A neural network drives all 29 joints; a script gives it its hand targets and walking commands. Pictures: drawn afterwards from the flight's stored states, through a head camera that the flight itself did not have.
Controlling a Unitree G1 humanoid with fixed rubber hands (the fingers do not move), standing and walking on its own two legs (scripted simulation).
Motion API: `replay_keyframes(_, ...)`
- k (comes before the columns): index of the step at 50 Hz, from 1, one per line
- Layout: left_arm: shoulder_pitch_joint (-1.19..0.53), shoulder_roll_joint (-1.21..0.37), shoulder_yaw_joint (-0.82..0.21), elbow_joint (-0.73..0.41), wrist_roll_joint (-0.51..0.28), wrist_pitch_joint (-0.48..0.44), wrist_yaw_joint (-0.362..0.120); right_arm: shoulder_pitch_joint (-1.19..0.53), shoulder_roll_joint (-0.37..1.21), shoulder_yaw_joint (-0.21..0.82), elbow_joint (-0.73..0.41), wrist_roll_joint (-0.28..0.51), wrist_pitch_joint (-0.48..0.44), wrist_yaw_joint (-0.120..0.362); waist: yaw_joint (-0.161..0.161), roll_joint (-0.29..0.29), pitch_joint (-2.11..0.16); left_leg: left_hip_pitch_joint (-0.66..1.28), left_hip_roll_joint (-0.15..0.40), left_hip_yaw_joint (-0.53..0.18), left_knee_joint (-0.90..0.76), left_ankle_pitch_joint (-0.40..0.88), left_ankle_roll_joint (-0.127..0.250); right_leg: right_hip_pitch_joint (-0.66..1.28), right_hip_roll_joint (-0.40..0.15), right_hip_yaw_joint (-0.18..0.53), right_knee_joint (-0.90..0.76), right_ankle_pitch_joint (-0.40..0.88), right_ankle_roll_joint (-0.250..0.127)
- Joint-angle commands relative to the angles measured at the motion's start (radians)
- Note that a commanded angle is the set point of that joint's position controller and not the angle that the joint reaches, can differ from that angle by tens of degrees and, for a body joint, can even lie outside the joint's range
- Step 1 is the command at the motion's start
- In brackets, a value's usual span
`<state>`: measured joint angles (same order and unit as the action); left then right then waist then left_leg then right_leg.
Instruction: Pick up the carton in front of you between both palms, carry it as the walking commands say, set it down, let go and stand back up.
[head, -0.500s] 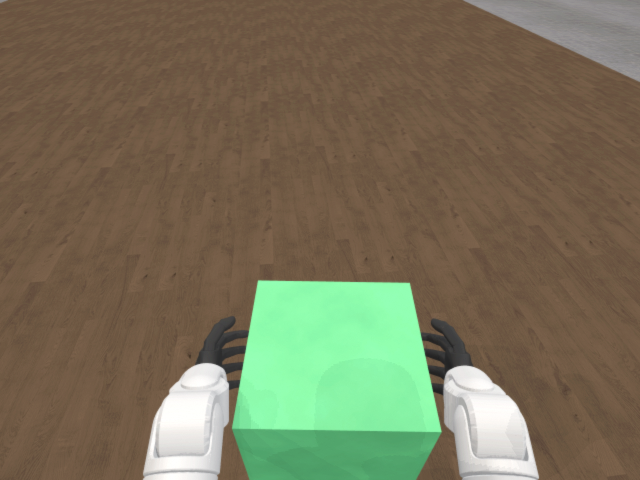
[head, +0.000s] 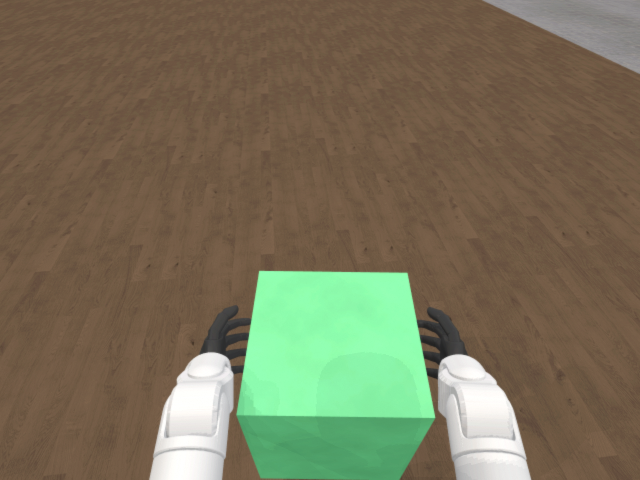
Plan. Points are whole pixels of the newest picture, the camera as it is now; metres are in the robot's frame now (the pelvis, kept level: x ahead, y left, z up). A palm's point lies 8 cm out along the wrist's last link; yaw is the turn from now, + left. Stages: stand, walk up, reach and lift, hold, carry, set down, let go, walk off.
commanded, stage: carry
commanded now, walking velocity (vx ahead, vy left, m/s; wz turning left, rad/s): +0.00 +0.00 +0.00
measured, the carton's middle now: (331, 379) +0.31 +0.00 -0.05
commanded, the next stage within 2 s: hold in 0.72 s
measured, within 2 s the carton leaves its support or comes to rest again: neither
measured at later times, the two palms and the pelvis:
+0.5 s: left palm (208, 373) +0.27 +0.16 +0.04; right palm (449, 374) +0.27 -0.14 +0.04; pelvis -0.01 +0.01 +0.00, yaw +0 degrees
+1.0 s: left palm (186, 395) +0.24 +0.17 +0.04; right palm (438, 379) +0.26 -0.12 +0.04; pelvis -0.03 +0.00 +0.01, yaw +4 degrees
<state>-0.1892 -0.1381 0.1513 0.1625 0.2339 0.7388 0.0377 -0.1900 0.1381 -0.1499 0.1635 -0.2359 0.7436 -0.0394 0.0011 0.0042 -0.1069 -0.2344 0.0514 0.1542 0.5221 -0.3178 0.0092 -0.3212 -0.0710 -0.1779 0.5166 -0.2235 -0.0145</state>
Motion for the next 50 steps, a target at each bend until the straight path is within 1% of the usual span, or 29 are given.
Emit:
replay_keyframes(1,-0.457,-0.915,-0.558,-0.085,-0.265,-0.042,-0.245,-0.466,0.913,0.560,-0.093,0.266,-0.047,0.243,0.001,-0.005,-0.223,0.022,0.110,-0.102,-0.087,0.200,0.011,0.127,-0.105,0.112,-0.062,0.207,-0.007)
replay_keyframes(36,-0.452,-0.914,-0.564,-0.087,-0.268,-0.041,-0.245,-0.457,0.913,0.562,-0.092,0.269,-0.047,0.243,0.001,-0.001,-0.238,0.010,0.109,-0.109,-0.092,0.209,0.021,0.119,-0.103,0.110,-0.062,0.184,0.003)
replay_keyframes(37,-0.378,-0.947,-0.540,-0.064,-0.264,-0.043,-0.254,-0.367,0.932,0.537,-0.110,0.262,-0.043,0.252,0.004,0.053,-0.133,0.061,-0.108,-0.254,-0.159,0.473,0.023,0.357,0.171,0.243,-0.085,0.347,-0.017)
replay_keyframes(38,-0.376,-0.911,-0.525,-0.101,-0.242,-0.061,-0.246,-0.378,0.898,0.532,-0.150,0.248,-0.057,0.245,-0.004,0.045,-0.194,0.131,-0.094,-0.276,-0.149,0.497,0.016,0.372,0.160,0.249,-0.100,0.339,-0.012)
replay_keyframes(39,-0.392,-0.915,-0.521,-0.093,-0.230,-0.062,-0.246,-0.400,0.908,0.546,-0.149,0.243,-0.056,0.249,0.010,0.034,-0.174,0.135,-0.102,-0.278,-0.153,0.493,0.015,0.360,0.161,0.259,-0.111,0.359,-0.008)
replay_keyframes(40,-0.409,-0.917,-0.515,-0.086,-0.229,-0.067,-0.243,-0.413,0.906,0.547,-0.137,0.243,-0.058,0.247,0.008,0.034,-0.172,0.132,-0.106,-0.281,-0.154,0.502,0.010,0.377,0.162,0.256,-0.109,0.377,-0.003)
replay_keyframes(41,-0.397,-0.916,-0.511,-0.081,-0.229,-0.069,-0.239,-0.408,0.895,0.546,-0.138,0.243,-0.061,0.247,0.004,0.030,-0.168,0.173,-0.109,-0.281,-0.158,0.515,0.007,0.363,0.167,0.256,-0.110,0.384,0.002)
replay_keyframes(42,-0.375,-0.910,-0.500,-0.059,-0.212,-0.068,-0.234,-0.433,0.880,0.545,-0.146,0.248,-0.063,0.256,0.002,0.051,-0.158,0.237,-0.115,-0.262,-0.168,0.467,0.007,0.309,0.165,0.257,-0.116,0.347,0.008)
replay_keyframes(43,-0.398,-0.914,-0.502,-0.063,-0.212,-0.070,-0.235,-0.442,0.897,0.554,-0.133,0.251,-0.064,0.258,0.011,0.030,-0.146,0.221,-0.114,-0.264,-0.169,0.445,0.005,0.312,0.171,0.252,-0.126,0.311,0.010)
replay_keyframes(44,-0.422,-0.920,-0.503,-0.057,-0.219,-0.071,-0.238,-0.450,0.904,0.553,-0.120,0.251,-0.065,0.257,0.013,0.026,-0.145,0.193,-0.112,-0.267,-0.173,0.419,0.001,0.338,0.172,0.247,-0.131,0.289,0.009)
replay_keyframes(47,-0.464,-0.930,-0.516,-0.042,-0.238,-0.072,-0.251,-0.446,0.911,0.526,-0.084,0.230,-0.065,0.254,-0.012,0.024,-0.119,0.165,-0.107,-0.266,-0.186,0.333,-0.002,0.341,0.173,0.247,-0.138,0.221,0.000)
replay_keyframes(50,-0.499,-0.935,-0.508,-0.014,-0.239,-0.068,-0.267,-0.459,0.926,0.498,-0.042,0.214,-0.062,0.259,-0.023,0.021,-0.090,0.124,-0.105,-0.262,-0.196,0.239,0.001,0.343,0.166,0.248,-0.144,0.163,-0.005)
